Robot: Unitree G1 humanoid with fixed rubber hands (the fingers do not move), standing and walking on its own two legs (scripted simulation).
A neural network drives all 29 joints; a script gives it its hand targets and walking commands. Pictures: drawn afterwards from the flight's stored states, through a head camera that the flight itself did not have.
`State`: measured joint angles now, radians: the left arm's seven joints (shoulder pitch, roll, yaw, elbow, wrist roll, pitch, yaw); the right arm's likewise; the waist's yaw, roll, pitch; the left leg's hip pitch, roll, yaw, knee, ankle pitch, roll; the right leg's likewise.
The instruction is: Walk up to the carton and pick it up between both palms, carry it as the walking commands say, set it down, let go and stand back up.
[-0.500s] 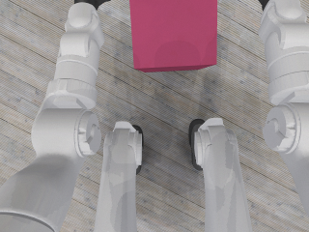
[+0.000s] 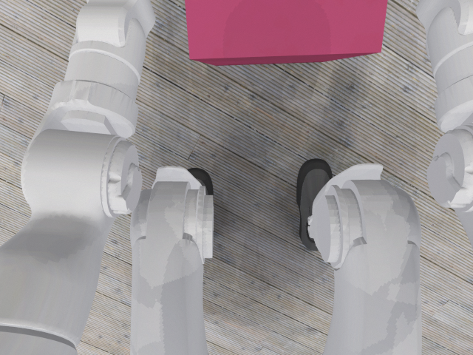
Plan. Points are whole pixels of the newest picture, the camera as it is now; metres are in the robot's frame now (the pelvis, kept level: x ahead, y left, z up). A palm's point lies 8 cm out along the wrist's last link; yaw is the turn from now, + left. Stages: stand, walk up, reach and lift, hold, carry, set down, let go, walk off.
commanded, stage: reach and lift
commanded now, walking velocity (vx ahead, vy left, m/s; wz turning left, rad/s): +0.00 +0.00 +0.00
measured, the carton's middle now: out of the picture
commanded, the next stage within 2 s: none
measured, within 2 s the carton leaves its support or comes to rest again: leaves its support in 1.56 s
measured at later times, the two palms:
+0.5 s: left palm out of the picture +0.56 +0.13 -0.18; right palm out of the picture +0.55 -0.20 -0.18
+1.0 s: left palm out of the picture +0.56 +0.11 -0.18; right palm out of the picture +0.55 -0.18 -0.18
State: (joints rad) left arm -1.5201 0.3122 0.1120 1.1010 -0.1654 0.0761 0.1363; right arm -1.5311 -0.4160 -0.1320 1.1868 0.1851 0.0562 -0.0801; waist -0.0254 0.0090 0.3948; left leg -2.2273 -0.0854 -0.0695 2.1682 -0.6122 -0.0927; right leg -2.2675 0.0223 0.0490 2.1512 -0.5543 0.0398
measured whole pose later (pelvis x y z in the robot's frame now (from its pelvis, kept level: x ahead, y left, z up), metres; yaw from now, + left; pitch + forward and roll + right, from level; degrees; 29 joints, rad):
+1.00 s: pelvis +0.00 +0.00 -0.01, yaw +0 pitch +34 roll +0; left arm -1.54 0.22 0.29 1.03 -0.01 0.15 0.12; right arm -1.56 -0.32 -0.25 1.10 0.02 0.15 -0.05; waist -0.04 0.03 0.47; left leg -2.19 -0.10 -0.07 2.22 -0.62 -0.09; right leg -2.22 0.02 0.05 2.20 -0.57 0.05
